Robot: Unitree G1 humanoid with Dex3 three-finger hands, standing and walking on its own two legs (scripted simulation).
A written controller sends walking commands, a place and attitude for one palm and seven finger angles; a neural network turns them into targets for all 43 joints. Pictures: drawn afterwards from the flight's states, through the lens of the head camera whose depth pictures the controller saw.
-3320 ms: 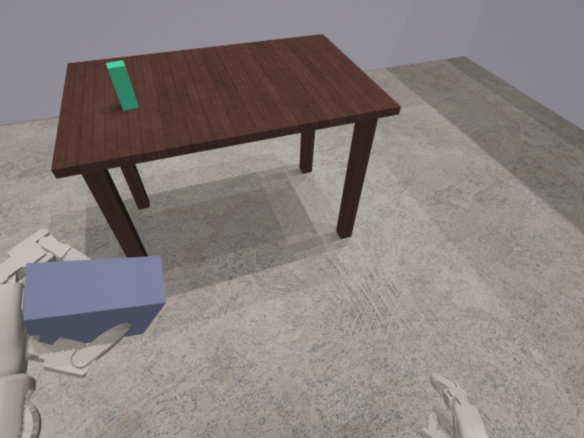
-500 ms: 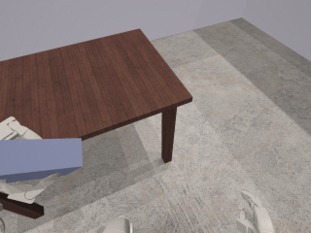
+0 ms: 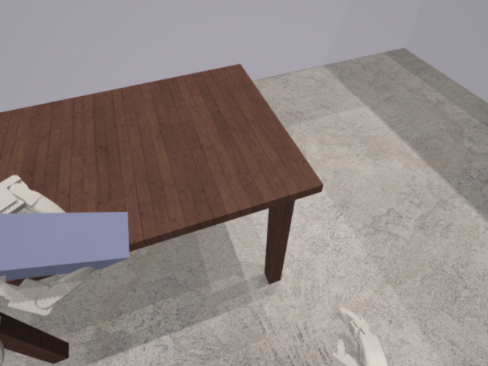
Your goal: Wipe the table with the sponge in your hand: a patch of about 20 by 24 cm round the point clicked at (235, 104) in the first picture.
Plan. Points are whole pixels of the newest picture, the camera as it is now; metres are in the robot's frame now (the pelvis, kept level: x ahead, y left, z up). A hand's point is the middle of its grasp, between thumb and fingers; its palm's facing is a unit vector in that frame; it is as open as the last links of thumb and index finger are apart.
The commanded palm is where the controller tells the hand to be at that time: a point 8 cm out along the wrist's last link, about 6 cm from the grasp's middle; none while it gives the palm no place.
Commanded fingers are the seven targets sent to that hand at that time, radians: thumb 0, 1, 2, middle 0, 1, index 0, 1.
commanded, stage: take the last steps up to it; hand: left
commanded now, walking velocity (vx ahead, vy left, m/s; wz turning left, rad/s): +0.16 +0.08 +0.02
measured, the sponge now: (78, 246) +0.22 +0.21 +0.17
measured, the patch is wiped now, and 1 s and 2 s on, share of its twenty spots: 0.00 0.00 0.00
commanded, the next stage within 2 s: come to a stop and stand still in 0.18 s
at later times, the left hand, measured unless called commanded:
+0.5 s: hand (64, 229) +0.23 +0.23 +0.18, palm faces +0.37 -0.80 -0.46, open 9.4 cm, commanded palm +0.18 +0.27 +0.18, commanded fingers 0.00 0.10 1.30 -1.20 -1.60 -1.20 -1.60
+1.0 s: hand out of the picture +0.23 +0.32 +0.18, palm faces +0.48 -0.78 -0.39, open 9.4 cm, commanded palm +0.17 +0.33 +0.18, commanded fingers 0.00 0.10 1.30 -1.20 -1.60 -1.20 -1.60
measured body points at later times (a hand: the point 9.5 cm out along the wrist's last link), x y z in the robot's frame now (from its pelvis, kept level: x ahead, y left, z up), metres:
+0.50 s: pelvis +0.03 -0.01 +0.00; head +0.05 -0.01 +0.45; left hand +0.21 +0.27 +0.21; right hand +0.19 -0.27 -0.07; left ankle +0.06 +0.11 -0.73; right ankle +0.03 -0.09 -0.73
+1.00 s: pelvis +0.02 +0.05 +0.01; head +0.04 +0.07 +0.46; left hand +0.20 +0.36 +0.20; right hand +0.20 -0.15 -0.07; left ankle +0.06 +0.11 -0.73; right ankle +0.03 -0.08 -0.73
